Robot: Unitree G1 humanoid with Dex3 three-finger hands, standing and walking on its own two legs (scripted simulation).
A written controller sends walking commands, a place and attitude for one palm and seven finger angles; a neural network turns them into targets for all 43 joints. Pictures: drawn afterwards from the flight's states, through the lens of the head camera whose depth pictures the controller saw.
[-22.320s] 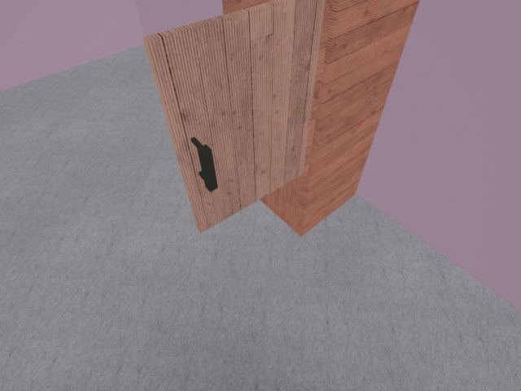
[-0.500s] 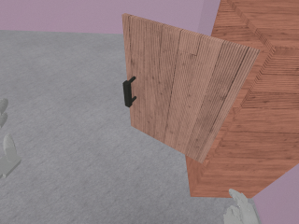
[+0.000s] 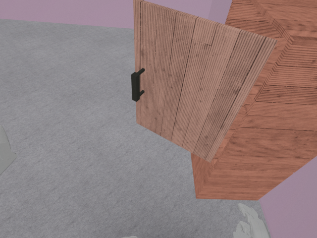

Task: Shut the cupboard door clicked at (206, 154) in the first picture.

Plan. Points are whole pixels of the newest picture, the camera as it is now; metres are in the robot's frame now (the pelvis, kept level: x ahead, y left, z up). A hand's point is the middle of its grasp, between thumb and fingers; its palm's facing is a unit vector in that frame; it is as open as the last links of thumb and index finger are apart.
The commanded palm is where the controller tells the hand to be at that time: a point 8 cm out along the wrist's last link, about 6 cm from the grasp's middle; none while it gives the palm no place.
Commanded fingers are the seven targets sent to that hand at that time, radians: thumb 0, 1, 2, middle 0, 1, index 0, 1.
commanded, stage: step back with the hand held close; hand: left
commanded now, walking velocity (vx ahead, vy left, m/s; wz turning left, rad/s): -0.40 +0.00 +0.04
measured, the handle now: (138, 84) +0.67 +0.11 -0.02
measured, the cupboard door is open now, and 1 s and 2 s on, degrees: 59 59 59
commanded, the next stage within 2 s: stop stepping back and stand still in 0.86 s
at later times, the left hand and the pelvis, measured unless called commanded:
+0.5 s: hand out of the picture +0.18 +0.27 +0.19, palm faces +0.46 -0.75 -0.47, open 7.4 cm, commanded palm +0.11 +0.31 +0.20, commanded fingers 0.00 0.90 0.90 -0.20 -0.30 -0.20 -0.30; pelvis -0.01 +0.00 +0.00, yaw +4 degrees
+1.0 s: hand out of the picture +0.05 +0.20 +0.21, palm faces +0.35 -0.76 -0.55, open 7.4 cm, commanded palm +0.02 +0.23 +0.20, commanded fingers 0.00 0.90 0.90 -0.20 -0.30 -0.20 -0.30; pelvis -0.13 -0.06 +0.03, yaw -1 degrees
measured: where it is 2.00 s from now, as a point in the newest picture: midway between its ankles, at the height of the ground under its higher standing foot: outside the picture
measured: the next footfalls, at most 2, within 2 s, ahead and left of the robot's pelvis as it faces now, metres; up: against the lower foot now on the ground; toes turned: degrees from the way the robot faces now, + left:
right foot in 0.86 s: -0.15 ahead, -0.12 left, +0.00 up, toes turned +5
left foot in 1.22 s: -0.17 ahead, +0.09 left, +0.00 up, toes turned +10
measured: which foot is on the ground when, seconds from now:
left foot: down 0.00-0.90, up 0.92-1.00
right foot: down 0.00-0.44, up 0.46-0.84, down 0.86-1.00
